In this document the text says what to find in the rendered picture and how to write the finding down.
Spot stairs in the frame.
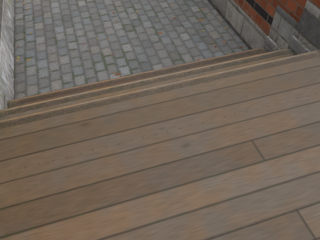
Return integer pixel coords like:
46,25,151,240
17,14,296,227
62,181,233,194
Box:
0,47,294,121

